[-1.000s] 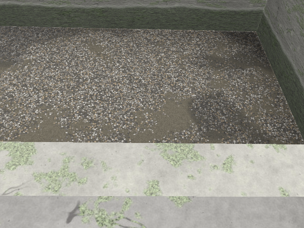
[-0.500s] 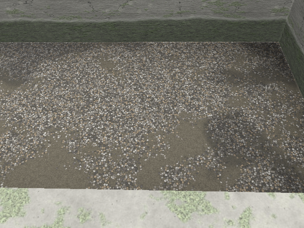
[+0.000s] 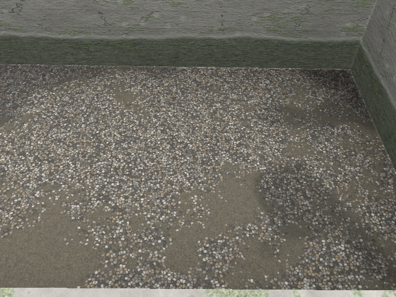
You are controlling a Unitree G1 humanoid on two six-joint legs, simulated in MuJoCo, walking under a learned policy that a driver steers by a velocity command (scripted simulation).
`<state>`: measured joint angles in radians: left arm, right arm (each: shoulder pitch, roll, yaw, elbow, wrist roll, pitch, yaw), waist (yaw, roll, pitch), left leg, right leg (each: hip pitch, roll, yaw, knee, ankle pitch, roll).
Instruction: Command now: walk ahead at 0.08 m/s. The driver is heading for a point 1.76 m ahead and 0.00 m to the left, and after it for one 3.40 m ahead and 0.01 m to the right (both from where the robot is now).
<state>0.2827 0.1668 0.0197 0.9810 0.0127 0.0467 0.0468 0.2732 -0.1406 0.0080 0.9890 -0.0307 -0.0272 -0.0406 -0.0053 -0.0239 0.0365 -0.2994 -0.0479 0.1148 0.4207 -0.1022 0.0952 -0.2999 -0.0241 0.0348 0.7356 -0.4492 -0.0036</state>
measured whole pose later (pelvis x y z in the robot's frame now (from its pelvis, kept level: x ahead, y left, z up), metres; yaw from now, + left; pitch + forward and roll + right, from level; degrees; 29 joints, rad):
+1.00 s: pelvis +0.06 -0.04 +0.00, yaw +1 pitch +0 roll +0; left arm 0.40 0.14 -0.02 1.09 0.00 0.02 0.05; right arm 0.36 -0.14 0.01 1.12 0.00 0.03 -0.04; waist -0.01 0.00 -0.03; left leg -0.28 0.00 0.04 0.51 -0.29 0.04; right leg -0.12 0.04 -0.02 0.43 -0.32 -0.05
